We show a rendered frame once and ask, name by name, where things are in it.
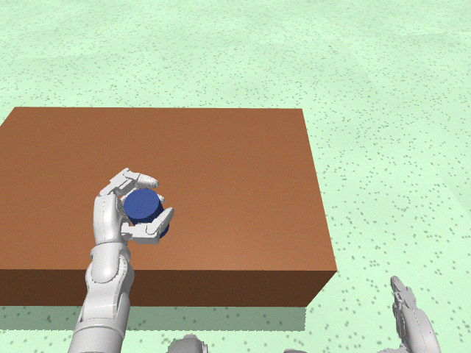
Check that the left robot hand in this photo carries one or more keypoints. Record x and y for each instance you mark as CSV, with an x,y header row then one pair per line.
x,y
111,223

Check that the left robot arm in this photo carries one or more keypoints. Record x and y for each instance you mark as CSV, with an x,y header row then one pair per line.
x,y
102,321

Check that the right robot hand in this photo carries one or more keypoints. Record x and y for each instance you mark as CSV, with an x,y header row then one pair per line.
x,y
413,326

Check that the can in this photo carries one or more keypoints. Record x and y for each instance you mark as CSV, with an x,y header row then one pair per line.
x,y
143,206

